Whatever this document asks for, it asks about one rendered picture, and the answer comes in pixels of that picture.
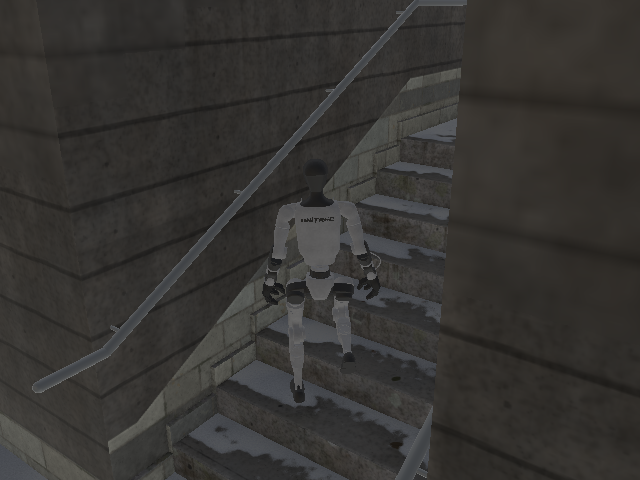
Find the robot right upper arm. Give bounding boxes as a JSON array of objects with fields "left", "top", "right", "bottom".
[{"left": 338, "top": 201, "right": 367, "bottom": 255}]

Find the robot left forearm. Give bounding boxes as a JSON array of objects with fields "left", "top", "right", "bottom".
[{"left": 264, "top": 244, "right": 282, "bottom": 286}]

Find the robot left thigh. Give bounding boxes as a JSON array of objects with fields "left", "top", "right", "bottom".
[{"left": 286, "top": 278, "right": 306, "bottom": 344}]

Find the left robot foot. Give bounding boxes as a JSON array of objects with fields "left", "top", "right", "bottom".
[{"left": 290, "top": 378, "right": 305, "bottom": 403}]

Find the robot right forearm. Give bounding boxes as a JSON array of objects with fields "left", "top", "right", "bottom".
[{"left": 357, "top": 240, "right": 377, "bottom": 280}]

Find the right robot hand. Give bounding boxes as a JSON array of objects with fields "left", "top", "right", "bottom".
[{"left": 357, "top": 276, "right": 381, "bottom": 300}]

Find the left robot hand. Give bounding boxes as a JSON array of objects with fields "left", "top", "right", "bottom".
[{"left": 262, "top": 282, "right": 285, "bottom": 305}]

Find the robot left upper arm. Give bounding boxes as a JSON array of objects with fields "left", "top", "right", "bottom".
[{"left": 272, "top": 203, "right": 296, "bottom": 260}]

